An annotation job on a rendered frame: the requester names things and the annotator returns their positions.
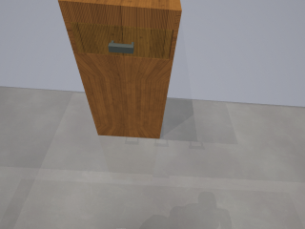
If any drawer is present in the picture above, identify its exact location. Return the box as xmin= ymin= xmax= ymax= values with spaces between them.
xmin=71 ymin=21 xmax=173 ymax=59

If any cabinet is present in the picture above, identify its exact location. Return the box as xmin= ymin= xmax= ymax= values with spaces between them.
xmin=57 ymin=0 xmax=182 ymax=139

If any handle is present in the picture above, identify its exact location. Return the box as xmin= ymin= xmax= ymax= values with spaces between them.
xmin=108 ymin=40 xmax=134 ymax=54

